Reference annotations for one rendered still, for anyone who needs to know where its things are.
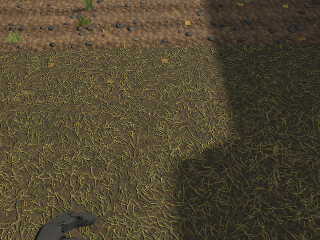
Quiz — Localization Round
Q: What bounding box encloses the robot left hand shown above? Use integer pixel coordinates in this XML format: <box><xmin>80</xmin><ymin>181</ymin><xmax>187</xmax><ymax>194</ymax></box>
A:
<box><xmin>34</xmin><ymin>210</ymin><xmax>97</xmax><ymax>240</ymax></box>

